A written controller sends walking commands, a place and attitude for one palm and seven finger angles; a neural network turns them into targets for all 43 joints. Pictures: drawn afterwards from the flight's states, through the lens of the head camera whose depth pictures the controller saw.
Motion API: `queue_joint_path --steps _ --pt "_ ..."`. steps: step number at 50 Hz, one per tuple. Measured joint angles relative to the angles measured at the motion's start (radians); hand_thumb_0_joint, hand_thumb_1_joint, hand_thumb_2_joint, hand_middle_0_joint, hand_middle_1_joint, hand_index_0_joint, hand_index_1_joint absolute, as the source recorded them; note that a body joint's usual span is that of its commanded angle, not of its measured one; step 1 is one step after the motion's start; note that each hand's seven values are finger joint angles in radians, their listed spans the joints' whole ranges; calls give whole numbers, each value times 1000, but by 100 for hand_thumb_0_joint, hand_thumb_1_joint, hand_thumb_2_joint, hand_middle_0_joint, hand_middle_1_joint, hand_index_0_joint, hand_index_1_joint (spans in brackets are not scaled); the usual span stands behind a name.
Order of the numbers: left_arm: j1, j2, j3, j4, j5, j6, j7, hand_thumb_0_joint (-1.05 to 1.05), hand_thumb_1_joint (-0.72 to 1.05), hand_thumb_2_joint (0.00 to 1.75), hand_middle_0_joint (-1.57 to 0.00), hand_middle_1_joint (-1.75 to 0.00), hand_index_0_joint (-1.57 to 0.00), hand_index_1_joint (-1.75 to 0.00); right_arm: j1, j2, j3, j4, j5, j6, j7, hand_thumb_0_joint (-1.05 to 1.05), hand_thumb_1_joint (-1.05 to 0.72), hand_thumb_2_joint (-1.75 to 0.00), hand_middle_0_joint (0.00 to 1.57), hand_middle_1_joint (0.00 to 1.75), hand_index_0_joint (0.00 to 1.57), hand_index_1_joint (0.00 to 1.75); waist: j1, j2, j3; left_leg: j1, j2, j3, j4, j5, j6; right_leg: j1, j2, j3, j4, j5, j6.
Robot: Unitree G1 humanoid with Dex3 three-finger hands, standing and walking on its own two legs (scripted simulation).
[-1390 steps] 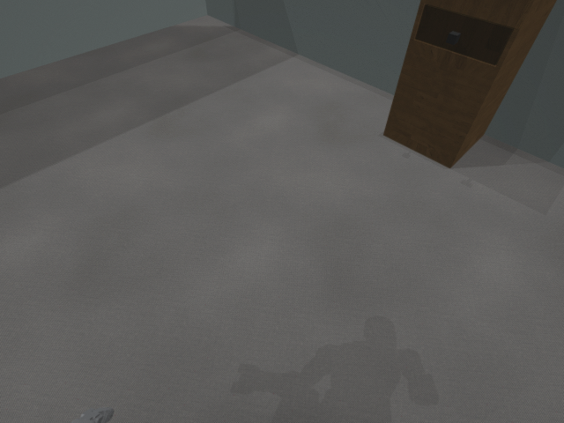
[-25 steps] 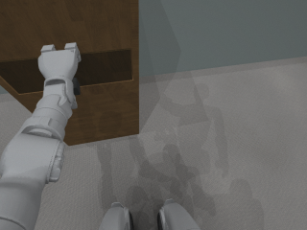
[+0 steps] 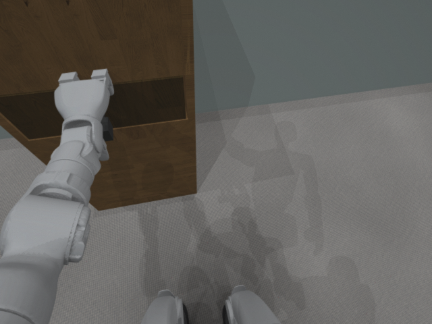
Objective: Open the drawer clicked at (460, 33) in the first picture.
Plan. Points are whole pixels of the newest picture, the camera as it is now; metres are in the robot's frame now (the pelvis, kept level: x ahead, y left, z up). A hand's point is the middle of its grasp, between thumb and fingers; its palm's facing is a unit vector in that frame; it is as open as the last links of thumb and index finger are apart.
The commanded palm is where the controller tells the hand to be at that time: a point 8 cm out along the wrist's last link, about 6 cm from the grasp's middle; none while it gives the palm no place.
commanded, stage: re-aim the fingers above the handle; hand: left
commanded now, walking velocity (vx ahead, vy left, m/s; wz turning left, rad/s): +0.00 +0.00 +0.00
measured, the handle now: (101, 123) +0.56 +0.19 -0.05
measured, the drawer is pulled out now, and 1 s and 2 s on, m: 0.00 0.00 0.00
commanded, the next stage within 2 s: lower the fingers behind the handle in 1.36 s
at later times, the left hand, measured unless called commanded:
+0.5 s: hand (76, 129) +0.51 +0.22 +0.00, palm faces -0.11 -0.02 -0.99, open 13.7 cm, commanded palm +0.51 +0.20 +0.06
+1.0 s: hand (83, 123) +0.52 +0.21 +0.01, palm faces -0.09 -0.06 -0.99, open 13.7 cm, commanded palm +0.51 +0.19 +0.06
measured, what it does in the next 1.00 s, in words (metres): stands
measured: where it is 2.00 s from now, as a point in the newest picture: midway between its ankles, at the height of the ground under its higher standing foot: outside the picture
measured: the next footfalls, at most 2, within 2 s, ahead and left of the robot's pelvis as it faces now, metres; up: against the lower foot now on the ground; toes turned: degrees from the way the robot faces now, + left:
none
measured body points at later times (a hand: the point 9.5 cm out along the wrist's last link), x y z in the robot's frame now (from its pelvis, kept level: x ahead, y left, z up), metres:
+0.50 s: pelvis +0.01 +0.00 +0.00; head +0.14 +0.00 +0.43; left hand +0.51 +0.22 +0.05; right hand -0.01 -0.27 -0.12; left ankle +0.04 +0.09 -0.67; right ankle +0.01 -0.11 -0.67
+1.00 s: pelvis +0.04 +0.01 +0.01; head +0.15 +0.02 +0.45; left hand +0.52 +0.21 +0.06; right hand +0.05 -0.25 -0.11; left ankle +0.04 +0.09 -0.67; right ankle +0.01 -0.11 -0.67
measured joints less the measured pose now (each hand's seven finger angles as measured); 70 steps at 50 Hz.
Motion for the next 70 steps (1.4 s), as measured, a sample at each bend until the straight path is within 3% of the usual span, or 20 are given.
queue_joint_path --steps 17,21,27,33,40,46,51,57,70 --pt "16 0 7 -15 1 -6 -2 0 -49 30 -33 -126 -36 -123 -5 -1 -3 -3 1 4 2 0 -91 -89 20 30 20 30 4 -1 -1 7 1 7 -3 -2 2 3 1 7 -1 -1 1" --pt "44 20 30 -14 -19 21 -29 0 -49 30 -32 -124 -35 -122 -9 2 -5 -12 3 7 4 1 -91 -89 20 30 20 30 7 -3 2 16 4 14 -10 -4 2 9 3 15 -7 0 2" --pt "104 57 3 -73 -38 -26 -77 0 -49 30 -32 -122 -33 -121 16 14 -32 3 2 -21 2 0 -91 -89 20 30 20 30 36 -7 1 16 1 3 -8 -15 2 19 1 5 -15 -9 2" --pt "126 11 -39 -152 -37 -81 -53 -1 -49 30 -32 -121 -32 -120 23 20 -58 53 -15 -28 15 0 -91 -89 20 30 20 30 63 -15 -15 15 -9 -19 9 -38 2 33 -5 -17 -15 -33 2" --pt "137 -43 -24 -137 -11 -13 21 0 -48 30 -35 -123 -36 -125 -11 22 -56 49 -21 -1 35 1 -91 -89 20 30 20 30 61 -13 -26 39 -8 -17 3 -51 6 60 -4 -13 -30 -41 5" --pt "140 -57 -33 -113 -32 41 -17 0 -48 30 -33 -122 -35 -123 -29 33 -44 22 -12 10 34 0 -91 -89 20 30 20 30 54 -11 -16 98 -7 -7 -43 -38 8 114 -4 -1 -73 -25 7" --pt "154 -49 -32 -124 -39 11 -54 0 -49 30 -32 -121 -34 -122 -16 40 -45 9 -11 2 28 0 -91 -89 20 30 20 30 55 -12 -17 122 -7 -1 -63 -33 8 135 -4 6 -89 -19 7" --pt "169 -45 -12 -138 -18 -31 -30 0 -49 30 -32 -120 -33 -121 -1 32 -51 21 -14 2 34 0 -91 -89 20 30 20 30 59 -11 -26 109 -5 3 -48 -42 7 119 -3 9 -70 -29 5" --pt "205 -76 -32 -174 -27 13 -17 0 -48 30 -31 -120 -32 -120 9 27 -71 48 -10 10 42 1 -91 -89 20 30 20 30 70 -10 -20 148 -4 5 -75 -34 3 155 -2 12 -94 -21 2"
